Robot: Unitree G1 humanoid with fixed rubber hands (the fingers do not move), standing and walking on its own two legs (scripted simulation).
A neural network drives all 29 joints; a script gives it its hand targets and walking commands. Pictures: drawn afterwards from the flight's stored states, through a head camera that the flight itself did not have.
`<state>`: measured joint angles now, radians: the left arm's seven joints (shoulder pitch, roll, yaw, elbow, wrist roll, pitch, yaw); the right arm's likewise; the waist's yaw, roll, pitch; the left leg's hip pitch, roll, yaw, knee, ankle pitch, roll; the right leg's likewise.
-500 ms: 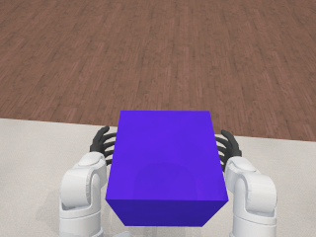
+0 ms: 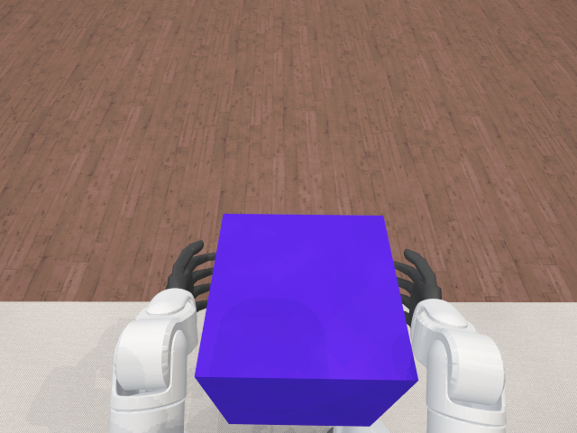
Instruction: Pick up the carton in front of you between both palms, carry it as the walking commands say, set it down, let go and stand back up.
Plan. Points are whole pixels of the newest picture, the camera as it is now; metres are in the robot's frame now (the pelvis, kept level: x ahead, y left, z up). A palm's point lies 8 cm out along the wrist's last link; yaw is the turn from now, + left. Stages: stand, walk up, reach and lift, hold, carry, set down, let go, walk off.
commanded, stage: carry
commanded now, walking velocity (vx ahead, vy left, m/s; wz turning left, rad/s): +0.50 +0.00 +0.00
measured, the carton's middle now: (301, 326) +0.26 -0.01 +0.00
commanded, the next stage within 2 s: none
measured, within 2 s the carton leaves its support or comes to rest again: neither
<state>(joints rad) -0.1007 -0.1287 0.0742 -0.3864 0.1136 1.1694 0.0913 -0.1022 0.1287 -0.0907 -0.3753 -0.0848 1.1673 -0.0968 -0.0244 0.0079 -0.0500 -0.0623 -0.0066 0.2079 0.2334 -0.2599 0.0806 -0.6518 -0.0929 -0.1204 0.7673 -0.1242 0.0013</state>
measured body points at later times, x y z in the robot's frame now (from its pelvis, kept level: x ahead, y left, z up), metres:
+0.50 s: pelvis +0.34 -0.02 +0.00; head +0.37 -0.03 +0.45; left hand +0.61 +0.15 +0.07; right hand +0.63 -0.16 +0.07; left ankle +0.44 +0.14 -0.70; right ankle +0.27 -0.09 -0.75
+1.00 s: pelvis +0.65 +0.03 -0.01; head +0.71 +0.05 +0.44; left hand +1.04 +0.19 +0.14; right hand +1.04 -0.11 +0.14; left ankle +0.60 +0.10 -0.75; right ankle +0.75 -0.11 -0.67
